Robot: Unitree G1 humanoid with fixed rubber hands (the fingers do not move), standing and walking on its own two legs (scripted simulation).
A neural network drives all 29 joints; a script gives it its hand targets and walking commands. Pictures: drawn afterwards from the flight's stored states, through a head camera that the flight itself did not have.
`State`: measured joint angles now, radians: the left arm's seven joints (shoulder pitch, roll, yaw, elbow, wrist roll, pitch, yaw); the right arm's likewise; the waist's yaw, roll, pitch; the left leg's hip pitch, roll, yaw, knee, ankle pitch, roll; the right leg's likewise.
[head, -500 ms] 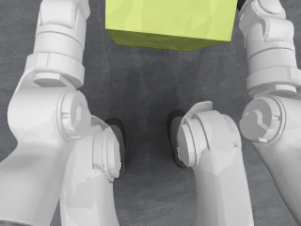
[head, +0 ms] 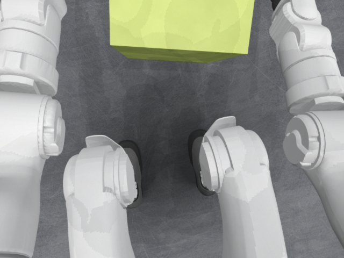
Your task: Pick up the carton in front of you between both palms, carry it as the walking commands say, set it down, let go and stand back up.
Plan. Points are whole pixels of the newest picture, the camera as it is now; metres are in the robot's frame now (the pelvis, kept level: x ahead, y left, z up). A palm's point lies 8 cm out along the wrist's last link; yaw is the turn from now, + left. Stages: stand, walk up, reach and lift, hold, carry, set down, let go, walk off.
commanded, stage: set down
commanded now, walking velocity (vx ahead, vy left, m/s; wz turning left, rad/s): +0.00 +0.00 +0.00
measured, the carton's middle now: (175, 4) +0.55 -0.05 -0.23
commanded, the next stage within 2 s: let go in 0.96 s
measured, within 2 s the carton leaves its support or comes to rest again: neither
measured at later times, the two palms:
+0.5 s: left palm out of the picture +0.59 +0.16 +0.02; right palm out of the picture +0.53 -0.23 +0.02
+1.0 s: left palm out of the picture +0.59 +0.16 +0.17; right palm out of the picture +0.52 -0.23 +0.17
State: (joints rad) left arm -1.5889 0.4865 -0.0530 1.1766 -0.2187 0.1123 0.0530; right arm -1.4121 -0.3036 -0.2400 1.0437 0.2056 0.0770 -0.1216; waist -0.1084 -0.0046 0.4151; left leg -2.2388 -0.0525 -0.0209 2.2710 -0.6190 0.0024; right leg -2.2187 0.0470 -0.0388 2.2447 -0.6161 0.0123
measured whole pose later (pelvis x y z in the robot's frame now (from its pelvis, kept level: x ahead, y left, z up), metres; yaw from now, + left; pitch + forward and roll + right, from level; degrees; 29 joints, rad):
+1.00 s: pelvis +0.03 +0.00 +0.26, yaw +1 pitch +47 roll -2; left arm -1.31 0.36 0.20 1.01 0.05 0.22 -0.01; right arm -1.10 -0.20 -0.39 0.80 0.05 0.19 -0.05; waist -0.12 0.03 -0.05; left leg -1.69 -0.05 -0.04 1.24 -0.37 0.01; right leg -1.68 0.04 0.01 1.22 -0.36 0.01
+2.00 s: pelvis +0.13 +0.01 +0.42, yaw +1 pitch +1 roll +0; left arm 0.21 0.21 0.05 0.46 0.01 0.06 -0.04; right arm 0.23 -0.22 -0.04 0.44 0.01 0.06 0.08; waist -0.01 0.00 0.04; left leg -0.20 -0.04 -0.03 0.45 -0.27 0.03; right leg -0.20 0.02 0.06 0.44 -0.26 0.01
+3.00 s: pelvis +0.14 -0.01 +0.41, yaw +2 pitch -1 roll +0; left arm 0.18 0.33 0.04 0.79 0.03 0.00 0.02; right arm 0.17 -0.35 -0.02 0.78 -0.03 0.00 -0.03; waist 0.00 0.02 0.01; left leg -0.16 -0.01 -0.06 0.47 -0.31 -0.01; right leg -0.15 0.05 0.03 0.46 -0.30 -0.03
